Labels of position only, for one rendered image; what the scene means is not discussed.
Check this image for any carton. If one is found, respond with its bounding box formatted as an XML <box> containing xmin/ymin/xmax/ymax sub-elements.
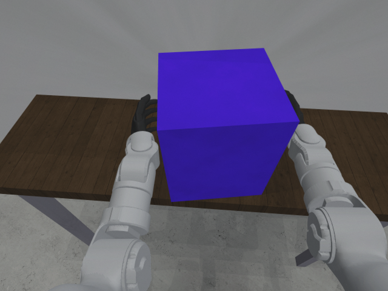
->
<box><xmin>157</xmin><ymin>48</ymin><xmax>299</xmax><ymax>202</ymax></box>

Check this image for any robot left hand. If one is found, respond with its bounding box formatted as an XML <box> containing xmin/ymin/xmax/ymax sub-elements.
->
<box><xmin>131</xmin><ymin>94</ymin><xmax>158</xmax><ymax>135</ymax></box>

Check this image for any robot right upper arm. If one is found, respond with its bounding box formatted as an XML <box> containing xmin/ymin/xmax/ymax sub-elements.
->
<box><xmin>306</xmin><ymin>207</ymin><xmax>388</xmax><ymax>291</ymax></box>

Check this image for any robot left upper arm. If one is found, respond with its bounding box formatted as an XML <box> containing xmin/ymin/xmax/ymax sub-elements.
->
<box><xmin>48</xmin><ymin>239</ymin><xmax>152</xmax><ymax>291</ymax></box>

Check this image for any left robot forearm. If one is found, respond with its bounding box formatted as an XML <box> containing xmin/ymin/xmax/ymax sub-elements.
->
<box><xmin>80</xmin><ymin>131</ymin><xmax>160</xmax><ymax>282</ymax></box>

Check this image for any right robot forearm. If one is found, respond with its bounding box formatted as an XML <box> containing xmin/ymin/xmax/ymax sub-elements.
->
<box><xmin>287</xmin><ymin>124</ymin><xmax>387</xmax><ymax>255</ymax></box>

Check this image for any robot right hand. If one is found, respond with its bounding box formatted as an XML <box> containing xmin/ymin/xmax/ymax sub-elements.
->
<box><xmin>285</xmin><ymin>90</ymin><xmax>305</xmax><ymax>124</ymax></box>

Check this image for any table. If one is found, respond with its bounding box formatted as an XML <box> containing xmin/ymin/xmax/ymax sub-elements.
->
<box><xmin>0</xmin><ymin>95</ymin><xmax>388</xmax><ymax>267</ymax></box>

